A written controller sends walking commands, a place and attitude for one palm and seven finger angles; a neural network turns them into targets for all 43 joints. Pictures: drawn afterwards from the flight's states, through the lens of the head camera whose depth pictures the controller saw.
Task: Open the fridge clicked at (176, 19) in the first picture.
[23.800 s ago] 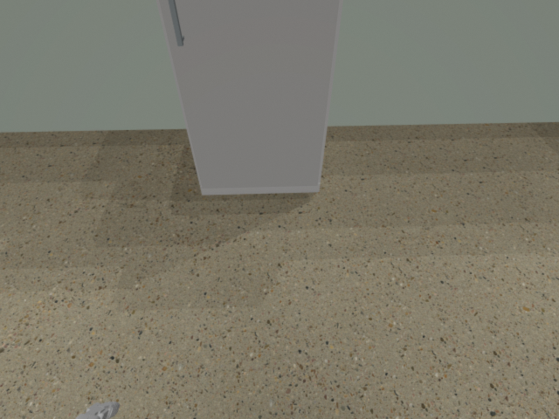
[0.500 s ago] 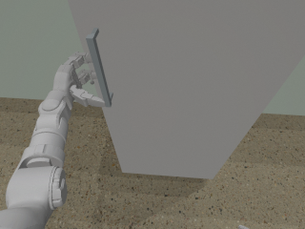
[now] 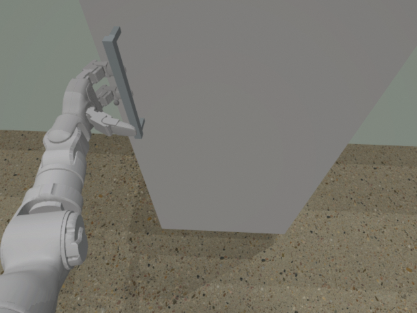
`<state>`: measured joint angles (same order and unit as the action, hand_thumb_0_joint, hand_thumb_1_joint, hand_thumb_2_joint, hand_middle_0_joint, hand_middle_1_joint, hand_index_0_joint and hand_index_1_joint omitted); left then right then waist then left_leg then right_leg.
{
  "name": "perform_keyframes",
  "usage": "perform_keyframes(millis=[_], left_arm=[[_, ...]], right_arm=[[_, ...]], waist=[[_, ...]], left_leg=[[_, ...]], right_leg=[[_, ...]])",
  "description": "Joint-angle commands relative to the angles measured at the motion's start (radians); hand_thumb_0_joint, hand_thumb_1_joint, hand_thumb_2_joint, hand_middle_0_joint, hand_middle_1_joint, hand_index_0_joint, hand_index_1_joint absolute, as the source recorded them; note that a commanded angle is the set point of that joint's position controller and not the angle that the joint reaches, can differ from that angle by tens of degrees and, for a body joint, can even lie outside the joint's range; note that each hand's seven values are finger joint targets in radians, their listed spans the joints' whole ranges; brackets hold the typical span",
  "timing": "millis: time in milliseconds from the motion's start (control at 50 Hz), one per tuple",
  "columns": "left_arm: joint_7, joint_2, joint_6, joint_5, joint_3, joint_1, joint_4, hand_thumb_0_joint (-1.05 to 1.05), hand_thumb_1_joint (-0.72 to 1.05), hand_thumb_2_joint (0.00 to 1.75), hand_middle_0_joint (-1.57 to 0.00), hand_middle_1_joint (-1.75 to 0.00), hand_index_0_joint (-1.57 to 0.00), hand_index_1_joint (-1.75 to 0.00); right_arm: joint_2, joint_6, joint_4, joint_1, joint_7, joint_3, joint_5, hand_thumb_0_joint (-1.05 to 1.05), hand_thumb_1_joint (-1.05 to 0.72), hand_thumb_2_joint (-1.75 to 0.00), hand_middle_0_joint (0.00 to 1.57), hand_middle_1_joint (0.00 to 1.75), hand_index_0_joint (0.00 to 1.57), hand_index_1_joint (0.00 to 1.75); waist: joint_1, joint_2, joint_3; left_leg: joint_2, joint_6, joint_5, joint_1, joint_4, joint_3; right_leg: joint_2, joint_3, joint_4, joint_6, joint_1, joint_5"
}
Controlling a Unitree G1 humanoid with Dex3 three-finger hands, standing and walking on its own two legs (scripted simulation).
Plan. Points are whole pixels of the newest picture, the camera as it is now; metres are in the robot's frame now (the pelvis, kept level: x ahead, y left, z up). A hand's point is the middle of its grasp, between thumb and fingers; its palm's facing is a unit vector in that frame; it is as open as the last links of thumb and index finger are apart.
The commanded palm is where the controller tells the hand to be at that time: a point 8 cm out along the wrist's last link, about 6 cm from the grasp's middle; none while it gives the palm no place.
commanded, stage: slide the fingers in behind the handle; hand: left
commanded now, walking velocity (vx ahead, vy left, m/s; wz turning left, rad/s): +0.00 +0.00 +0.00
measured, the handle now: (128, 90) +0.51 +0.15 +0.15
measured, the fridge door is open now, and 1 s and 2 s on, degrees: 0 0 0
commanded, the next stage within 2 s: grip the handle and tug to test in 1.58 s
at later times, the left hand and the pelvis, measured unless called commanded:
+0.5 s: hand (126, 105) +0.46 +0.15 +0.15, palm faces -0.09 -1.00 -0.01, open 13.9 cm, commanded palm +0.43 +0.20 +0.15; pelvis +0.01 +0.00 +0.00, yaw +0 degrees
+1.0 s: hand (136, 108) +0.45 +0.13 +0.15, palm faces -0.08 -1.00 +0.00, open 13.9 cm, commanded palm +0.43 +0.18 +0.15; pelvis +0.01 +0.00 +0.00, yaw +0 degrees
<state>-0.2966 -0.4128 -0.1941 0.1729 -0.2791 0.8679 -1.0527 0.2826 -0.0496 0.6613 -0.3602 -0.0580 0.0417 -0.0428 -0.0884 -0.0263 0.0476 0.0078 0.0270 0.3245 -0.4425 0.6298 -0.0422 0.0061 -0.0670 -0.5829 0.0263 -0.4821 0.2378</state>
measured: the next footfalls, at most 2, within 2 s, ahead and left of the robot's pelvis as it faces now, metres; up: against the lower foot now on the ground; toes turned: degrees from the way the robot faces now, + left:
none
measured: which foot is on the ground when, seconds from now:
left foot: down 0.00-1.00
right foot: down 0.00-1.00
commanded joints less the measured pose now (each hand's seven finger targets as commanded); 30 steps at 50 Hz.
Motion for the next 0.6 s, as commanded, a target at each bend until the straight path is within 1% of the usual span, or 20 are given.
perform_keyframes(millis=[0, 40, 60, 100, 120, 180, 220, 240, 260, 280, 300, 320, 340, 400, 420, 440, 480, 500, 540, 580], left_arm=[[0.005, -0.267, -0.066, 0.019, -0.069, 0.448, 0.198, 0.00, -0.50, 0.30, -0.30, -1.20, -0.30, -1.20], [-0.004, -0.221, -0.068, 0.023, -0.035, 0.441, 0.242, 0.00, -0.50, 0.30, -0.30, -1.20, -0.30, -1.20], [-0.003, -0.223, -0.068, 0.025, -0.045, 0.424, 0.257, 0.00, -0.50, 0.30, -0.30, -1.20, -0.30, -1.20], [0.001, -0.195, -0.074, 0.032, -0.026, 0.404, 0.330, 0.00, -0.50, 0.30, -0.30, -1.20, -0.30, -1.20], [0.003, -0.191, -0.071, 0.033, -0.025, 0.381, 0.345, 0.00, -0.50, 0.30, -0.30, -1.20, -0.30, -1.20], [0.019, -0.143, -0.055, 0.040, 0.014, 0.401, 0.375, 0.00, -0.50, 0.30, -0.30, -1.20, -0.30, -1.20], [0.036, -0.161, -0.036, 0.037, -0.011, 0.388, 0.364, 0.00, -0.50, 0.30, -0.30, -1.20, -0.30, -1.20], [0.045, -0.161, -0.029, 0.034, -0.010, 0.407, 0.360, 0.00, -0.50, 0.30, -0.30, -1.20, -0.30, -1.20], [0.053, -0.177, -0.022, 0.031, -0.030, 0.390, 0.345, 0.00, -0.50, 0.30, -0.30, -1.20, -0.30, -1.20], [0.061, -0.184, -0.025, 0.025, -0.023, 0.408, 0.355, 0.00, -0.50, 0.30, -0.30, -1.20, -0.30, -1.20], [0.067, -0.172, -0.024, 0.019, -0.016, 0.411, 0.351, 0.00, -0.50, 0.30, -0.30, -1.20, -0.30, -1.20], [0.071, -0.162, -0.026, 0.011, -0.005, 0.428, 0.350, 0.00, -0.50, 0.30, -0.30, -1.20, -0.30, -1.20], [0.073, -0.133, -0.030, 0.005, 0.024, 0.445, 0.351, 0.00, -0.50, 0.30, -0.30, -1.20, -0.30, -1.20], [0.076, -0.151, -0.046, 0.007, 0.001, 0.403, 0.377, 0.00, -0.50, 0.30, -0.30, -1.20, -0.30, -1.20], [0.074, -0.136, -0.047, 0.012, 0.008, 0.411, 0.385, 0.00, -0.50, 0.30, -0.30, -1.20, -0.30, -1.20], [0.068, -0.094, -0.044, 0.018, 0.034, 0.399, 0.392, 0.00, -0.50, 0.30, -0.30, -1.20, -0.30, -1.20], [0.063, -0.096, -0.032, 0.024, 0.029, 0.355, 0.365, 0.00, -0.50, 0.30, -0.30, -1.20, -0.30, -1.20], [0.064, -0.086, -0.024, 0.027, 0.033, 0.362, 0.374, 0.00, -0.50, 0.30, -0.30, -1.20, -0.30, -1.20], [0.068, -0.079, -0.002, 0.022, 0.036, 0.365, 0.346, 0.00, -0.50, 0.30, -0.30, -1.20, -0.30, -1.20], [0.081, -0.102, 0.005, 0.017, 0.021, 0.370, 0.342, 0.00, -0.50, 0.30, -0.30, -1.20, -0.30, -1.20]], right_arm=[[0.153, -0.039, -0.104, -0.037, -0.015, -0.052, -0.007, 0.00, -0.90, -0.90, 0.20, 0.30, 0.20, 0.30], [0.146, -0.042, -0.113, -0.032, -0.011, -0.055, -0.008, 0.00, -0.90, -0.90, 0.20, 0.30, 0.20, 0.30], [0.145, -0.044, -0.118, -0.031, -0.010, -0.055, -0.007, 0.00, -0.90, -0.90, 0.20, 0.30, 0.20, 0.30], [0.143, -0.045, -0.126, -0.026, -0.007, -0.061, -0.008, 0.00, -0.90, -0.90, 0.20, 0.30, 0.20, 0.30], [0.143, -0.046, -0.129, -0.023, -0.006, -0.061, -0.009, 0.00, -0.90, -0.90, 0.20, 0.30, 0.20, 0.30], [0.140, -0.046, -0.126, -0.017, -0.007, -0.062, -0.011, 0.00, -0.90, -0.90, 0.20, 0.30, 0.20, 0.30], [0.141, -0.046, -0.121, -0.008, -0.007, -0.062, -0.012, 0.00, -0.90, -0.90, 0.20, 0.30, 0.20, 0.30], [0.140, -0.046, -0.117, -0.009, -0.008, -0.059, -0.011, 0.00, -0.90, -0.90, 0.20, 0.30, 0.20, 0.30], [0.139, -0.045, -0.117, -0.007, -0.009, -0.060, -0.011, 0.00, -0.90, -0.90, 0.20, 0.30, 0.20, 0.30], [0.142, -0.042, -0.116, -0.010, -0.012, -0.058, -0.010, 0.00, -0.90, -0.90, 0.20, 0.30, 0.20, 0.30], [0.135, -0.044, -0.115, 0.001, -0.011, -0.055, -0.010, 0.00, -0.90, -0.90, 0.20, 0.30, 0.20, 0.30], [0.132, -0.046, -0.114, 0.001, -0.010, -0.054, -0.009, 0.00, -0.90, -0.90, 0.20, 0.30, 0.20, 0.30], [0.128, -0.049, -0.113, 0.003, -0.009, -0.051, -0.008, 0.00, -0.90, -0.90, 0.20, 0.30, 0.20, 0.30], [0.130, -0.051, -0.119, 0.000, -0.006, -0.056, -0.006, 0.00, -0.90, -0.90, 0.20, 0.30, 0.20, 0.30], [0.126, -0.053, -0.120, 0.003, -0.005, -0.055, -0.006, 0.00, -0.90, -0.90, 0.20, 0.30, 0.20, 0.30], [0.124, -0.056, -0.124, 0.004, -0.002, -0.056, -0.006, 0.00, -0.90, -0.90, 0.20, 0.30, 0.20, 0.30], [0.129, -0.051, -0.123, 0.000, -0.003, -0.059, -0.007, 0.00, -0.90, -0.90, 0.20, 0.30, 0.20, 0.30], [0.127, -0.051, -0.123, 0.008, 0.000, -0.057, -0.009, 0.00, -0.90, -0.90, 0.20, 0.30, 0.20, 0.30], [0.125, -0.047, -0.120, 0.012, 0.000, -0.055, -0.009, 0.00, -0.90, -0.90, 0.20, 0.30, 0.20, 0.30], [0.130, -0.038, -0.121, 0.007, -0.003, -0.057, -0.009, 0.00, -0.90, -0.90, 0.20, 0.30, 0.20, 0.30]], waist=[[0.004, 0.026, 0.336], [0.007, -0.011, 0.360], [0.017, -0.017, 0.367], [0.018, -0.030, 0.404], [0.025, -0.019, 0.406], [0.009, 0.002, 0.356], [0.013, 0.008, 0.320], [0.006, 0.032, 0.309], [0.015, 0.034, 0.303], [0.008, 0.044, 0.297], [0.013, 0.007, 0.295], [0.007, 0.006, 0.279], [0.004, -0.024, 0.282], [0.021, -0.009, 0.371], [0.020, -0.006, 0.374], [0.017, 0.001, 0.394], [0.023, 0.037, 0.375], [0.021, 0.020, 0.365], [0.015, 0.027, 0.318], [0.017, 0.058, 0.294]], left_leg=[[-0.010, 0.013, -0.155, 0.065, -0.082, 0.047], [-0.010, 0.010, -0.180, 0.093, -0.079, 0.043], [-0.010, 0.009, -0.180, 0.097, -0.078, 0.043], [-0.005, 0.007, -0.235, 0.145, -0.074, 0.049], [-0.004, 0.005, -0.245, 0.149, -0.075, 0.050], [0.000, 0.007, -0.238, 0.154, -0.084, 0.053], [-0.001, 0.009, -0.199, 0.140, -0.093, 0.051], [-0.002, 0.010, -0.182, 0.128, -0.099, 0.052], [-0.004, 0.012, -0.165, 0.117, -0.100, 0.047], [-0.002, 0.013, -0.170, 0.117, -0.103, 0.049], [-0.006, 0.012, -0.169, 0.118, -0.104, 0.048], [-0.006, 0.010, -0.169, 0.120, -0.103, 0.050], [-0.005, 0.006, -0.175, 0.137, -0.104, 0.054], [-0.005, 0.005, -0.253, 0.177, -0.090, 0.053], [-0.005, 0.003, -0.264, 0.182, -0.091, 0.054], [-0.004, 0.002, -0.285, 0.200, -0.086, 0.052], [-0.001, 0.003, -0.306, 0.185, -0.086, 0.050], [-0.002, 0.002, -0.301, 0.184, -0.090, 0.050], [-0.005, 0.004, -0.272, 0.160, -0.091, 0.044], [-0.006, 0.008, -0.256, 0.138, -0.097, 0.043]], right_leg=[[0.004, 0.059, 0.050, -0.001, 0.214, -0.188], [0.005, 0.058, 0.046, 0.001, 0.211, -0.211], [0.006, 0.058, 0.045, 0.002, 0.216, -0.209], [0.011, 0.049, 0.038, 0.005, 0.214, -0.244], [0.012, 0.049, 0.038, 0.005, 0.221, -0.250], [0.013, 0.039, 0.050, 0.004, 0.202, -0.230], [0.014, 0.044, 0.062, 0.002, 0.191, -0.204], [0.013, 0.043, 0.066, 0.000, 0.194, -0.192], [0.011, 0.047, 0.070, 0.000, 0.199, -0.179], [0.008, 0.044, 0.072, 0.000, 0.204, -0.176], [0.007, 0.048, 0.069, 0.001, 0.199, -0.179], [0.008, 0.046, 0.068, 0.002, 0.186, -0.177], [0.008, 0.044, 0.066, 0.005, 0.173, -0.174], [0.010, 0.046, 0.048, 0.007, 0.219, -0.248], [0.011, 0.044, 0.048, 0.007, 0.225, -0.261], [0.012, 0.042, 0.044, 0.006, 0.225, -0.280], [0.011, 0.037, 0.045, 0.005, 0.240, -0.298], [0.011, 0.038, 0.046, 0.004, 0.230, -0.299], [0.010, 0.038, 0.053, 0.003, 0.214, -0.286], [0.006, 0.037, 0.060, 0.002, 0.225, -0.271]])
